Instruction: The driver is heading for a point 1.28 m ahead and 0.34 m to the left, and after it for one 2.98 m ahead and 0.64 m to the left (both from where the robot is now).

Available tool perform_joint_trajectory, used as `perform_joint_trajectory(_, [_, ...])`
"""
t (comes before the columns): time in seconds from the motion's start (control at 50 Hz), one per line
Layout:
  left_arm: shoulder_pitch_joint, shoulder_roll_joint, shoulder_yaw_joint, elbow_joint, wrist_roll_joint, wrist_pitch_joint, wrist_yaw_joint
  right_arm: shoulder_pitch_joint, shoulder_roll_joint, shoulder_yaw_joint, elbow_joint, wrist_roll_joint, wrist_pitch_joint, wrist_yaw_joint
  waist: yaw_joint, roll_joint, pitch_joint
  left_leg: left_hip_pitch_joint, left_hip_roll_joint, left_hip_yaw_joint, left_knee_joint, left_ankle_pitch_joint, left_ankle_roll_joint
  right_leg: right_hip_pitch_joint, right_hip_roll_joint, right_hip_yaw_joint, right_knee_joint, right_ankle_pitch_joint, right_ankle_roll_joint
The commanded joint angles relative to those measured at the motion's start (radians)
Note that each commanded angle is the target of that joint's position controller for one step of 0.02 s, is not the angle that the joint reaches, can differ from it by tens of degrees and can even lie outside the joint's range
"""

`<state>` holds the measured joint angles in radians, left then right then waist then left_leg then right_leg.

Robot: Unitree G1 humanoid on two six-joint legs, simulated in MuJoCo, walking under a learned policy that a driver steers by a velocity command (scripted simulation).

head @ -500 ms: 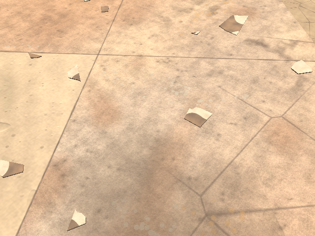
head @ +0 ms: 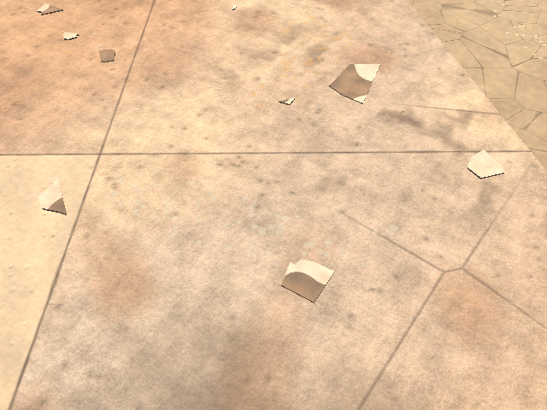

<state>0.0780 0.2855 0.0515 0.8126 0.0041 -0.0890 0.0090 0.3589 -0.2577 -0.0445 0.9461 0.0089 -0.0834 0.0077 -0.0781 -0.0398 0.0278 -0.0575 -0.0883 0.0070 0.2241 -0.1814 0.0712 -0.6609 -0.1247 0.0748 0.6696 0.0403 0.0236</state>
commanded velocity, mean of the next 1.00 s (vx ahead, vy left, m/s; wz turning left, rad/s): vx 0.09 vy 0.00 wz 0.47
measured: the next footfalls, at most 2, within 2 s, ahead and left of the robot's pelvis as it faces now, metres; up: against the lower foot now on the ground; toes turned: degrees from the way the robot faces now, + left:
right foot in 0.14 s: +0.28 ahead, -0.13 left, +0.00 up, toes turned +6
left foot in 0.56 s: +0.17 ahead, +0.10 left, +0.00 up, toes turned +24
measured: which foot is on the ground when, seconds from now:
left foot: down 0.00-0.14, up 0.16-0.54, down 0.56-1.00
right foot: up 0.00-0.12, down 0.14-0.56, up 0.58-1.00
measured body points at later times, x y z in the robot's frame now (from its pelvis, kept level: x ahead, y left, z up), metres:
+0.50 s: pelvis +0.15 -0.03 -0.01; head +0.18 -0.01 +0.44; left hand +0.20 +0.28 -0.13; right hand +0.35 -0.27 -0.11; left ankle +0.15 +0.10 -0.72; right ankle +0.24 -0.14 -0.75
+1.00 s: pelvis +0.17 +0.00 -0.01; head +0.18 +0.02 +0.44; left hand +0.15 +0.31 -0.12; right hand +0.44 -0.16 -0.10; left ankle +0.13 +0.09 -0.75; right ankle +0.24 -0.13 -0.74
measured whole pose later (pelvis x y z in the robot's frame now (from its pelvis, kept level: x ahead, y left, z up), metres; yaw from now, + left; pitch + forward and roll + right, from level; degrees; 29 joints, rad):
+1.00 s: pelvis +0.17 +0.00 -0.01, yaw +31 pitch +1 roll -1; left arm 0.11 0.30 0.07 0.84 -0.01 0.00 0.01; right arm 0.15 -0.28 -0.05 0.68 0.00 0.03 -0.02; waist 0.00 0.00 0.03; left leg -0.28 -0.07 -0.11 0.50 -0.23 0.05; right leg -0.31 -0.01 0.03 0.60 -0.29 0.05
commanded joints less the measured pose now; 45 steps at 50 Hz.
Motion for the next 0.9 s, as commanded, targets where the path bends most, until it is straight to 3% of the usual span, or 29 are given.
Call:
perform_joint_trajectory(0.02, [-0.097, 0.040, 0.001, -0.083, -0.002, -0.022, -0.013, 0.014, -0.188, -0.040, -0.045, 0.009, 0.006, -0.017, 0.011, 0.090, 0.029, -0.122, 0.218, -0.131, -0.015, 0.381, 0.117, 0.148, 0.091, -0.056, -0.132, 0.109, 0.011])
perform_joint_trajectory(0.08, [-0.084, 0.090, 0.016, -0.094, 0.000, -0.023, -0.019, 0.013, -0.186, -0.046, -0.053, 0.017, 0.031, -0.031, 0.041, 0.127, -0.018, -0.026, 0.243, -0.204, 0.123, 0.403, 0.077, 0.198, 0.108, -0.006, -0.208, 0.052, -0.014])
perform_joint_trajectory(0.12, [0.040, 0.135, 0.032, -0.060, 0.008, -0.028, -0.012, -0.042, -0.182, -0.050, -0.082, 0.015, 0.040, -0.038, 0.110, 0.133, -0.085, -0.026, 0.213, -0.222, 0.271, 0.437, 0.037, 0.360, 0.107, -0.017, -0.264, 0.070, -0.050])
perform_joint_trajectory(0.14, [0.140, 0.181, 0.044, -0.046, 0.024, -0.033, -0.005, -0.044, -0.143, -0.037, -0.109, 0.005, 0.040, -0.036, 0.147, 0.074, -0.194, -0.110, 0.144, -0.196, 0.458, 0.306, -0.001, 0.574, 0.015, 0.031, -0.245, 0.292, -0.095])
perform_joint_trajectory(0.16, [0.193, 0.238, 0.051, -0.052, 0.042, -0.021, 0.004, 0.074, -0.048, -0.014, -0.119, -0.016, 0.035, -0.031, 0.107, -0.157, -0.335, -0.393, 0.015, -0.115, 0.775, -0.276, -0.063, 0.914, -0.247, 0.246, -0.135, 0.711, -0.206])
perform_joint_trajectory(0.18, [0.205, 0.203, 0.042, -0.066, 0.021, -0.001, -0.004, 0.205, -0.061, -0.004, -0.109, 0.011, 0.035, -0.028, 0.094, -0.289, -0.506, -0.525, -0.005, -0.131, 1.006, -0.595, -0.083, 1.028, -0.388, 0.463, -0.160, 0.603, -0.328])
perform_joint_trajectory(0.2, [0.151, 0.140, 0.028, -0.091, 0.011, 0.016, -0.006, 0.160, -0.164, -0.035, -0.104, 0.029, 0.048, -0.032, 0.103, -0.154, -0.438, -0.564, 0.059, -0.156, 1.083, -0.507, -0.097, 0.918, -0.327, 0.414, -0.226, 0.371, -0.303])
perform_joint_trajectory(0.22, [0.091, 0.104, 0.018, -0.100, 0.005, 0.027, 0.001, 0.057, -0.184, -0.046, -0.131, 0.032, 0.067, -0.039, 0.104, -0.090, -0.300, -0.608, 0.092, -0.104, 1.085, -0.431, -0.114, 0.790, -0.268, 0.294, -0.262, 0.231, -0.263])
perform_joint_trajectory(0.24, [0.036, 0.089, 0.011, -0.096, 0.007, 0.034, 0.004, 0.020, -0.174, -0.051, -0.138, 0.025, 0.089, -0.048, 0.084, -0.050, -0.208, -0.595, 0.126, -0.090, 1.054, -0.379, -0.132, 0.650, -0.222, 0.214, -0.304, 0.143, -0.248])
perform_joint_trajectory(0.28, [-0.028, 0.102, 0.016, -0.087, 0.027, 0.042, 0.006, 0.026, -0.135, -0.053, -0.156, 0.015, 0.128, -0.056, 0.044, -0.099, -0.122, -0.476, 0.150, -0.056, 0.986, -0.302, -0.145, 0.425, -0.163, 0.094, -0.392, 0.003, -0.241])
perform_joint_trajectory(0.32, [-0.045, 0.107, 0.022, -0.078, 0.031, 0.039, 0.011, 0.021, -0.105, -0.051, -0.178, 0.011, 0.139, -0.057, 0.035, -0.109, -0.105, -0.431, 0.152, -0.032, 0.910, -0.263, -0.145, 0.372, -0.159, 0.024, -0.432, -0.009, -0.261])
perform_joint_trajectory(0.44, [-0.061, 0.156, 0.044, -0.060, 0.008, 0.059, 0.026, -0.086, -0.112, -0.049, -0.248, 0.004, 0.143, -0.026, 0.056, -0.082, -0.133, -0.326, 0.171, 0.005, 0.643, -0.138, -0.107, 0.412, -0.201, -0.075, -0.443, -0.042, -0.265])
perform_joint_trajectory(0.5, [-0.048, 0.178, 0.052, -0.046, -0.009, 0.073, 0.020, -0.111, -0.132, -0.059, -0.272, 0.004, 0.150, -0.008, 0.058, -0.086, -0.118, -0.280, 0.158, 0.033, 0.520, -0.144, -0.074, 0.454, -0.221, -0.093, -0.406, -0.089, -0.233])
perform_joint_trajectory(0.54, [-0.045, 0.172, 0.054, -0.033, -0.026, 0.084, 0.019, -0.076, -0.136, -0.068, -0.262, 0.000, 0.150, -0.001, 0.029, -0.067, -0.117, -0.177, 0.121, 0.067, 0.348, -0.053, -0.032, 0.437, -0.192, -0.138, -0.317, -0.155, -0.169])
perform_joint_trajectory(0.56, [0.003, 0.139, 0.048, -0.011, -0.027, 0.091, 0.015, -0.041, -0.165, -0.081, -0.253, -0.007, 0.149, -0.008, 0.025, -0.006, -0.106, -0.098, 0.117, 0.021, 0.251, 0.026, 0.006, 0.377, -0.145, -0.181, -0.210, -0.237, -0.102])
perform_joint_trajectory(0.58, [0.027, 0.079, 0.034, -0.018, 0.002, 0.097, 0.007, -0.019, -0.271, -0.108, -0.265, -0.007, 0.146, -0.027, 0.051, 0.262, -0.078, -0.001, 0.327, -0.286, 0.124, 0.303, 0.095, 0.178, -0.018, -0.294, 0.080, -0.467, 0.006])
perform_joint_trajectory(0.6, [-0.034, 0.084, 0.036, -0.072, 0.021, 0.092, 0.014, -0.058, -0.349, -0.113, -0.305, -0.030, 0.132, -0.030, 0.051, 0.367, -0.058, -0.032, 0.486, -0.535, 0.090, 0.404, 0.279, -0.023, 0.117, -0.192, 0.313, -0.715, 0.058])
perform_joint_trajectory(0.62, [-0.098, 0.120, 0.047, -0.083, 0.013, 0.092, 0.020, -0.063, -0.303, -0.104, -0.308, -0.045, 0.106, -0.022, 0.014, 0.242, -0.094, -0.065, 0.448, -0.491, 0.072, 0.317, 0.288, -0.029, 0.109, -0.066, 0.433, -0.685, 0.041])
perform_joint_trajectory(0.64, [-0.083, 0.129, 0.053, -0.078, -0.005, 0.093, 0.024, -0.106, -0.281, -0.097, -0.308, -0.037, 0.087, -0.022, 0.048, 0.208, -0.081, -0.071, 0.393, -0.407, 0.075, 0.266, 0.228, -0.035, 0.095, -0.036, 0.453, -0.585, 0.022])
perform_joint_trajectory(0.66, [-0.046, 0.131, 0.059, -0.051, -0.002, 0.095, 0.034, -0.163, -0.249, -0.091, -0.318, -0.017, 0.081, -0.026, 0.075, 0.160, -0.087, -0.066, 0.349, -0.355, 0.088, 0.218, 0.170, -0.032, 0.082, -0.022, 0.442, -0.508, 0.017])
perform_joint_trajectory(0.68, [-0.032, 0.141, 0.064, -0.041, 0.007, 0.097, 0.040, -0.192, -0.220, -0.079, -0.326, -0.002, 0.082, -0.031, 0.084, 0.166, -0.089, -0.076, 0.333, -0.329, 0.097, 0.252, 0.148, -0.020, 0.083, -0.020, 0.442, -0.462, 0.023])
perform_joint_trajectory(0.72, [-0.015, 0.130, 0.065, -0.040, 0.005, 0.090, 0.036, -0.187, -0.197, -0.067, -0.333, -0.006, 0.086, -0.040, 0.094, 0.167, -0.124, -0.080, 0.304, -0.303, 0.110, 0.337, 0.150, 0.034, 0.106, -0.021, 0.461, -0.403, 0.034])
perform_joint_trajectory(0.82, [-0.031, 0.090, 0.045, -0.042, -0.007, 0.087, 0.024, -0.164, -0.196, -0.064, -0.332, -0.007, 0.093, -0.051, 0.064, 0.176, -0.134, -0.021, 0.290, -0.298, 0.127, 0.303, 0.153, 0.094, 0.108, -0.020, 0.220, -0.354, 0.058])
perform_joint_trajectory(0.9, [-0.024, 0.103, 0.040, -0.042, -0.013, 0.086, 0.011, -0.180, -0.203, -0.060, -0.325, -0.019, 0.101, -0.039, 0.047, 0.194, -0.107, -0.100, 0.293, -0.327, 0.130, 0.261, 0.170, 0.233, 0.108, -0.038, 0.090, -0.394, 0.053])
